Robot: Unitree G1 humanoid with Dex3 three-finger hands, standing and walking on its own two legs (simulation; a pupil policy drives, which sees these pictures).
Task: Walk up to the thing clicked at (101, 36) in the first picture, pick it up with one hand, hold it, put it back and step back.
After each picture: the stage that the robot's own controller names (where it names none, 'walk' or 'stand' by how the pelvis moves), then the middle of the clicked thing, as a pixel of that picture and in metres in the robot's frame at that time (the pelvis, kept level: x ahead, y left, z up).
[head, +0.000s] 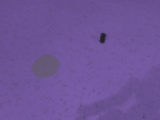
stand; (102, 38) +1.44 -0.29 -0.72
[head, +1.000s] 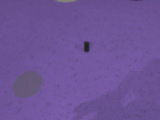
walk; (86, 46) +1.33 +0.03 -0.70
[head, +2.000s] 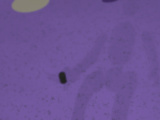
walk; (62, 78) +0.81 +0.21 -0.72
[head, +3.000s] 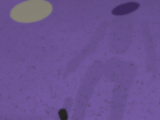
walk; (63, 115) +0.44 +0.17 -0.71
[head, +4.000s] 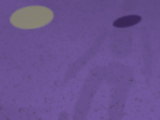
stand; out of the picture +0.36 +0.17 -0.71
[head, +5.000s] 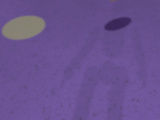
stand; out of the picture +0.34 +0.18 -0.72
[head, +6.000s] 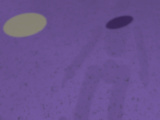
stand; out of the picture +0.35 +0.19 -0.73
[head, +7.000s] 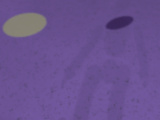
stand; out of the picture +0.34 +0.19 -0.73
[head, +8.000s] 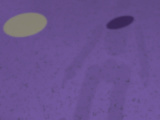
go down; out of the picture +0.33 +0.19 -0.73
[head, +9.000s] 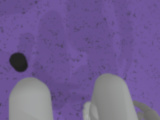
go down; (19, 63) +0.42 +0.21 -0.32
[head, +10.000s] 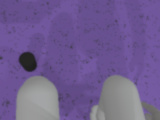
approach; (28, 62) +0.42 +0.21 -0.30
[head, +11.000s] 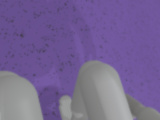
close in; out of the picture +0.40 +0.25 -0.22
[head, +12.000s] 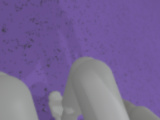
close; out of the picture +0.40 +0.26 -0.22
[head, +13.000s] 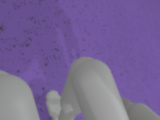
lift; out of the picture +0.38 +0.25 -0.23
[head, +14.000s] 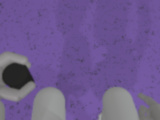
lift; (20, 79) +0.32 +0.21 -0.03
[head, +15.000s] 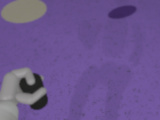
hold; (34, 92) +0.31 +0.16 +0.01
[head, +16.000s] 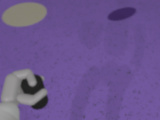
hold; (35, 92) +0.31 +0.17 +0.01
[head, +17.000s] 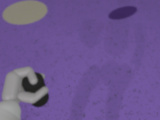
hold; (36, 90) +0.32 +0.16 +0.01
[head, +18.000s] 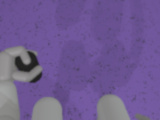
crouch; (29, 68) +0.39 +0.18 -0.08
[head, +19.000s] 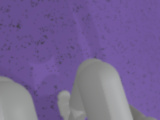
lower; out of the picture +0.40 +0.25 -0.23
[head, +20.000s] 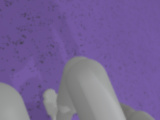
lower; out of the picture +0.43 +0.27 -0.23
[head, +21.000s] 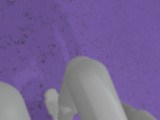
lower; out of the picture +0.43 +0.27 -0.23
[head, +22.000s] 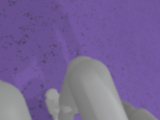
lower; out of the picture +0.42 +0.27 -0.23
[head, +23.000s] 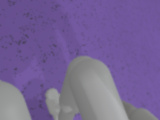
loosen; out of the picture +0.42 +0.27 -0.22
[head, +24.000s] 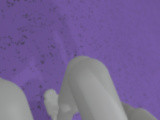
withdraw; out of the picture +0.41 +0.25 -0.23
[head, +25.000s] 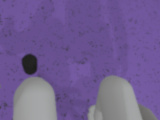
walk; (30, 65) +0.42 +0.20 -0.30
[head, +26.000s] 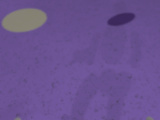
stand; out of the picture +0.35 +0.14 -0.65
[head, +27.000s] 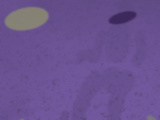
stand; out of the picture +0.38 +0.16 -0.66
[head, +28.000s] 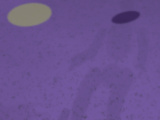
stand; out of the picture +0.37 +0.15 -0.68
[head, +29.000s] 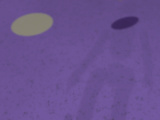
walk; out of the picture +0.38 +0.16 -0.72
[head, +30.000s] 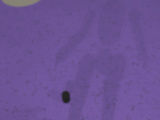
walk; (66, 97) +0.51 +0.11 -0.70
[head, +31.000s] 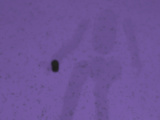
walk; (55, 66) +0.79 +0.16 -0.71
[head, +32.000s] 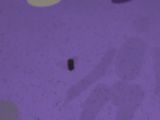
stand; (70, 64) +1.00 +0.14 -0.71
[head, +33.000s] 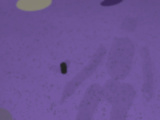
stand; (63, 68) +0.99 +0.16 -0.72
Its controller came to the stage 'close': yes
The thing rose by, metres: 0.71
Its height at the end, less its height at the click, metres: +0.00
